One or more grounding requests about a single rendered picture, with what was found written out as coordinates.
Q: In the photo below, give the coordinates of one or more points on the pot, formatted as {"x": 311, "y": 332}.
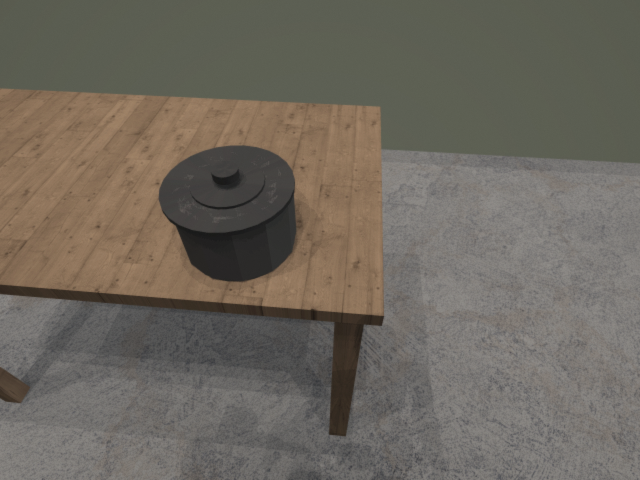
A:
{"x": 244, "y": 256}

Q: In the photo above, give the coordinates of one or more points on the knob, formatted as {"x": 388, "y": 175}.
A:
{"x": 225, "y": 172}

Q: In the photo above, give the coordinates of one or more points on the lid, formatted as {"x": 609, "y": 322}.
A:
{"x": 193, "y": 202}

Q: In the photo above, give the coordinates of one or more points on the table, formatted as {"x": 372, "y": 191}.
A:
{"x": 80, "y": 217}

